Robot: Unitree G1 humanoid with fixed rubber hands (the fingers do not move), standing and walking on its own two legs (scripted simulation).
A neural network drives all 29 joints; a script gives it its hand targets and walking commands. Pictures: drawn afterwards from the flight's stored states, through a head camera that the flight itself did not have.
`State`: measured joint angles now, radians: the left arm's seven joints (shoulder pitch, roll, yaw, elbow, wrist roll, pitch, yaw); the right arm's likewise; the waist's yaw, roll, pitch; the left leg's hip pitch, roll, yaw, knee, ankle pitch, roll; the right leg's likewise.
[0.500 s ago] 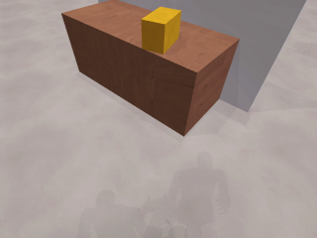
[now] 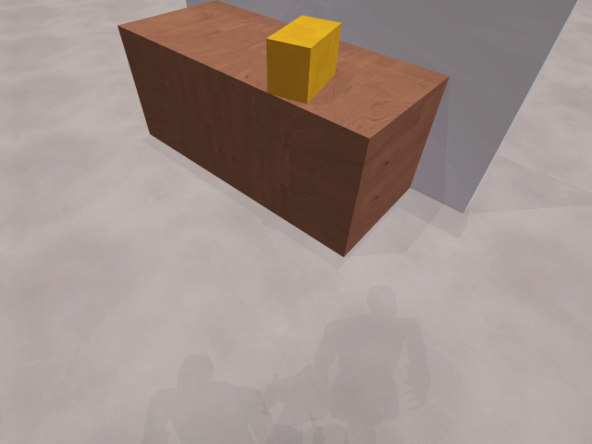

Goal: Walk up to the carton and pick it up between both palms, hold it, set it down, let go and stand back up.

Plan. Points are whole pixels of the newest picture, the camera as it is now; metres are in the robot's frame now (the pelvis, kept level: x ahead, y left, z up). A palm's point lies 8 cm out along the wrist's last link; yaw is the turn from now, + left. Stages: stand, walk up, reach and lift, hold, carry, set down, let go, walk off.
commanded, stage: stand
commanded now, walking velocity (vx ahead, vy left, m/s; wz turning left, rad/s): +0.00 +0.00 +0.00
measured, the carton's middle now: (304, 58) +1.40 -0.05 -0.06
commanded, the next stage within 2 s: walk up in 1.96 s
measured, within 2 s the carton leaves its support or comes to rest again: neither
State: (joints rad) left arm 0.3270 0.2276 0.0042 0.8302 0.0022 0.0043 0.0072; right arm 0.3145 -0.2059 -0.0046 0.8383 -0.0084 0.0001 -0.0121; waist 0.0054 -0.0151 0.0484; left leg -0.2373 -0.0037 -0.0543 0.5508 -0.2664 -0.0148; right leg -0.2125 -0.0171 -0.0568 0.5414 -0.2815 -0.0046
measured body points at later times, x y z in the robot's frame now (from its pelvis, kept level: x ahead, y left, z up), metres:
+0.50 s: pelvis +0.00 +0.00 +0.00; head +0.01 +0.01 +0.45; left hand +0.04 +0.25 -0.14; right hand +0.05 -0.25 -0.13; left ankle +0.02 +0.13 -0.73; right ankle +0.01 -0.12 -0.73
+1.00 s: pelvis +0.01 +0.00 +0.00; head +0.01 +0.01 +0.45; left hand +0.03 +0.24 -0.15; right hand +0.05 -0.24 -0.14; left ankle +0.02 +0.13 -0.73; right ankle +0.01 -0.12 -0.73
